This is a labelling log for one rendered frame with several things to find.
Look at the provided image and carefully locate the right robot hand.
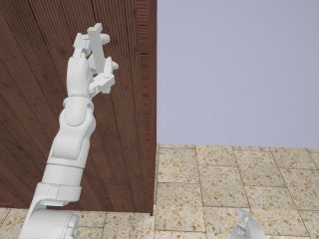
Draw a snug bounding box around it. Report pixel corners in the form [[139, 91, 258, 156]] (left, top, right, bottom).
[[230, 207, 267, 239]]

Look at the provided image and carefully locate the handle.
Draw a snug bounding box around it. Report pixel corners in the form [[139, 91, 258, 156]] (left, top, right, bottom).
[[87, 23, 111, 94]]

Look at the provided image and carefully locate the robot left forearm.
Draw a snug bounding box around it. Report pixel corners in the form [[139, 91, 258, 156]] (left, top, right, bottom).
[[18, 96, 97, 239]]

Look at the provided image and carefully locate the robot left upper arm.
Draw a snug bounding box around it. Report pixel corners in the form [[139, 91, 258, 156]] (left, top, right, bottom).
[[21, 208, 79, 239]]

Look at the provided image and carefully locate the left robot hand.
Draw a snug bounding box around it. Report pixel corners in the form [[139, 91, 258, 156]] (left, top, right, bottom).
[[66, 33, 119, 100]]

